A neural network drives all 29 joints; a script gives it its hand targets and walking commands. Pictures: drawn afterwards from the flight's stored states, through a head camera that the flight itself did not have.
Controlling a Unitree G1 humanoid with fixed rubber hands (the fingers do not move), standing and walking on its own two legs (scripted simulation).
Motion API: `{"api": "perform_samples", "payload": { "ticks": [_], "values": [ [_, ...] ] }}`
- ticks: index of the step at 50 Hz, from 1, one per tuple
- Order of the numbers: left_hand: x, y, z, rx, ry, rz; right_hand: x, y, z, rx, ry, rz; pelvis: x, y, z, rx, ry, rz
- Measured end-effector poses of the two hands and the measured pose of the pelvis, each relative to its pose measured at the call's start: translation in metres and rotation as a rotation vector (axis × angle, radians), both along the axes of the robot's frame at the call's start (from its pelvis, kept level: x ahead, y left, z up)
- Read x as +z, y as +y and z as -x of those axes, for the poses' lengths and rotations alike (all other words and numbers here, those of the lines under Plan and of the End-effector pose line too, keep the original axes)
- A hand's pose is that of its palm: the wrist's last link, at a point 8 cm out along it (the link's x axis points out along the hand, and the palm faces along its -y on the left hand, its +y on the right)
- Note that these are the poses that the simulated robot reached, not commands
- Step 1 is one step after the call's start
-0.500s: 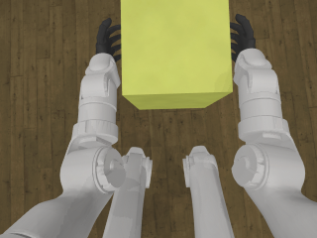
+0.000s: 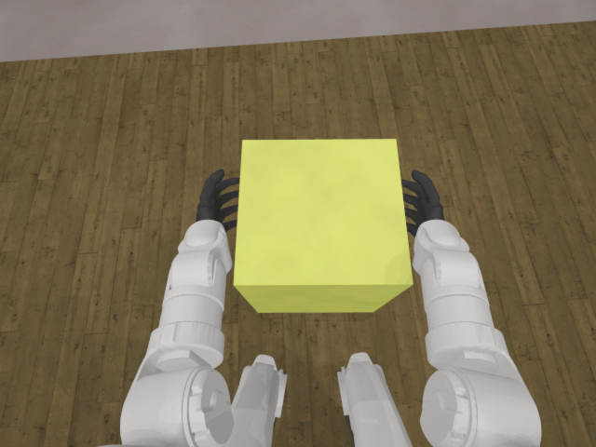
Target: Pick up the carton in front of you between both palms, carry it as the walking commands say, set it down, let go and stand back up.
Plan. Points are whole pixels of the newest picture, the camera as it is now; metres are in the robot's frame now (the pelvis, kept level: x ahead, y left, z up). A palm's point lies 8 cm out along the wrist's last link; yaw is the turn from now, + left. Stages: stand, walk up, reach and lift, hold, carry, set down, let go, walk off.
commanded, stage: reach and lift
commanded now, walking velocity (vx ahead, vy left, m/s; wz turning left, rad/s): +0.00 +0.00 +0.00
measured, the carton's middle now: (317, 238) +0.43 -0.01 -0.11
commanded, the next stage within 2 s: hold in 1.74 s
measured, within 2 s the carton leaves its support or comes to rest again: neither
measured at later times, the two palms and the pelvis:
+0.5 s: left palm (160, 214) +0.37 +0.15 +0.11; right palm (473, 217) +0.37 -0.15 +0.11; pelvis +0.05 +0.00 +0.12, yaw -1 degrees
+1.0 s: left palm (118, 214) +0.34 +0.15 +0.17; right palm (512, 220) +0.34 -0.15 +0.17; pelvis +0.04 +0.00 +0.15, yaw -1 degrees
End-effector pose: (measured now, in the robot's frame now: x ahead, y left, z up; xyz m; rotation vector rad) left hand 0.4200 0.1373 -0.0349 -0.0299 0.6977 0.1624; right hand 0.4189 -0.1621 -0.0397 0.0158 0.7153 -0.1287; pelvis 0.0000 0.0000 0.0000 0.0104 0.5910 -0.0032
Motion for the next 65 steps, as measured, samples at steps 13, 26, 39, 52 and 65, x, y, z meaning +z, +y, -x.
{"api": "perform_samples", "payload": {
  "ticks": [13, 26, 39, 52, 65],
  "values": [
    [0.077, 0.004, 0.026, -0.009, -0.007, 0.002, 0.076, 0.004, 0.029, -0.013, -0.007, -0.002, 0.069, 0.003, -0.024, -0.003, -0.16, 0.008],
    [0.153, 0.009, 0.052, -0.016, -0.014, -0.005, 0.154, 0.008, 0.055, -0.01, -0.014, 0.006, 0.128, 0.004, -0.051, -0.006, -0.38, 0.011],
    [0.21, 0.013, 0.072, -0.052, -0.029, -0.037, 0.211, 0.013, 0.078, 0.001, -0.03, 0.034, 0.154, 0.004, -0.057, -0.005, -0.597, 0.014],
    [0.211, 0.012, 0.077, -0.048, -0.011, -0.034, 0.212, 0.011, 0.082, 0.001, -0.011, 0.031, 0.152, 0.003, -0.042, -0.008, -0.642, 0.014],
    [0.219, 0.011, 0.071, -0.054, -0.015, -0.045, 0.22, 0.011, 0.076, 0.007, -0.016, 0.04, 0.156, 0.001, -0.052, -0.007, -0.646, 0.014]
  ]
}}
